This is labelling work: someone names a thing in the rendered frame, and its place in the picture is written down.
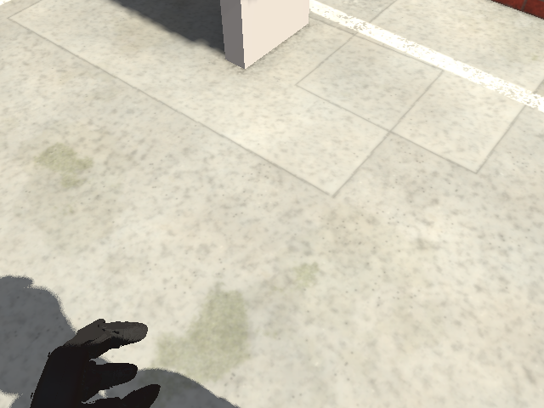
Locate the robot left hand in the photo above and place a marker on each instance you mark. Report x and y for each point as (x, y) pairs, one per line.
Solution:
(70, 377)

